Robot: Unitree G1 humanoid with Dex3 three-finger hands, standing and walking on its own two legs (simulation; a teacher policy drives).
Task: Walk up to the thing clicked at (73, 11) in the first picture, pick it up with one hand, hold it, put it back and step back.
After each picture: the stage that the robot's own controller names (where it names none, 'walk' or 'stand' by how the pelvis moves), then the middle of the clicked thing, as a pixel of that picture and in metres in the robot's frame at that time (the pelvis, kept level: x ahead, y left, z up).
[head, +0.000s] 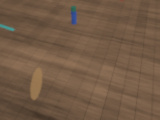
stand; (73, 15) +1.98 +0.18 -0.65
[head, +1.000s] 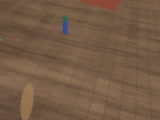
walk; (65, 25) +1.83 +0.19 -0.65
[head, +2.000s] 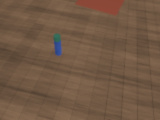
walk; (57, 45) +1.24 +0.21 -0.65
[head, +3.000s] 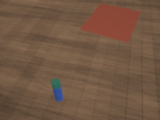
walk; (57, 90) +0.76 +0.23 -0.64
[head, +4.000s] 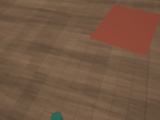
stand; out of the picture +0.44 +0.23 -0.63
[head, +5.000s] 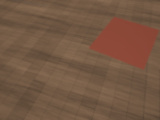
stand; out of the picture +0.40 +0.20 -0.66
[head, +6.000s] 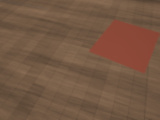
stand; out of the picture +0.37 +0.20 -0.66
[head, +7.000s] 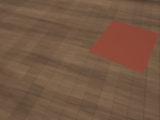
stand; out of the picture +0.38 +0.20 -0.66
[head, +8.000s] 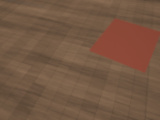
stand; out of the picture +0.36 +0.20 -0.66
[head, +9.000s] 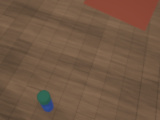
go down; (46, 102) +0.41 +0.20 -0.51
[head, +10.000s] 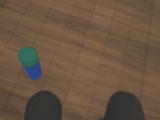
go down; (32, 65) +0.46 +0.23 -0.28
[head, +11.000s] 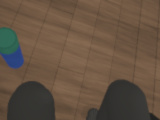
close in; (11, 51) +0.45 +0.24 -0.21
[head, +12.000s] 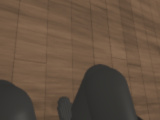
close; out of the picture +0.44 +0.28 -0.16
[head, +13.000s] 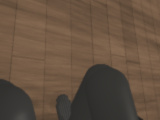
lift; out of the picture +0.43 +0.29 -0.16
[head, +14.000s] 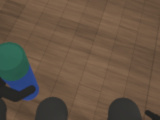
lift; (20, 77) +0.34 +0.21 -0.01
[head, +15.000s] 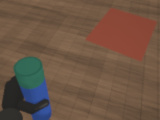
hold; (36, 94) +0.31 +0.16 +0.04
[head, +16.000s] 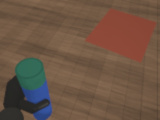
hold; (37, 93) +0.32 +0.16 +0.04
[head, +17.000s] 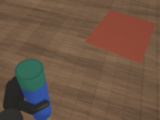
hold; (36, 94) +0.31 +0.16 +0.04
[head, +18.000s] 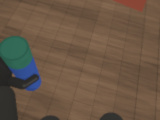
crouch; (24, 69) +0.40 +0.18 -0.03
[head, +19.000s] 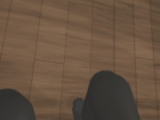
lower; out of the picture +0.48 +0.26 -0.11
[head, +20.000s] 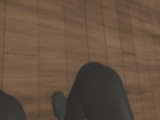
lower; out of the picture +0.46 +0.28 -0.16
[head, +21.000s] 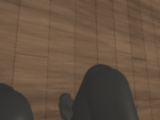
lower; out of the picture +0.44 +0.28 -0.17
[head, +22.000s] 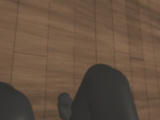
lower; out of the picture +0.44 +0.29 -0.16
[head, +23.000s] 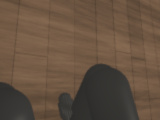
lower; out of the picture +0.43 +0.28 -0.16
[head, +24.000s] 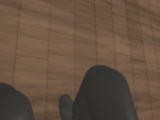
open; out of the picture +0.44 +0.28 -0.17
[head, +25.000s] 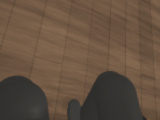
stand; out of the picture +0.44 +0.27 -0.18
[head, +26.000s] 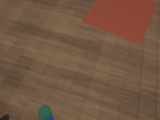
stand; (47, 117) +0.40 +0.20 -0.54
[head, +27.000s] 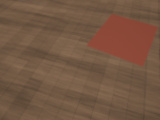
stand; out of the picture +0.38 +0.19 -0.60
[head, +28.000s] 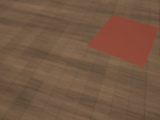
stand; out of the picture +0.38 +0.19 -0.60
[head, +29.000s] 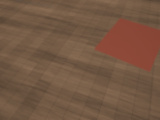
stand; out of the picture +0.39 +0.18 -0.65
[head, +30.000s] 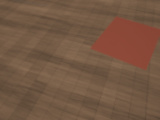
stand; out of the picture +0.37 +0.20 -0.66
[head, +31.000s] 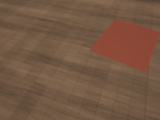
stand; out of the picture +0.37 +0.20 -0.66
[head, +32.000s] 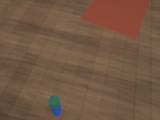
walk; (55, 106) +0.46 +0.17 -0.64
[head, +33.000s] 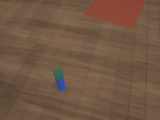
walk; (59, 80) +0.73 +0.26 -0.63
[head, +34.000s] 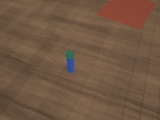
stand; (70, 62) +1.03 +0.18 -0.63
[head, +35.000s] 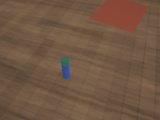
stand; (65, 68) +0.97 +0.18 -0.66
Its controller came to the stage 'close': yes
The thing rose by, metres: 0.69
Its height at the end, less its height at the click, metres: +0.00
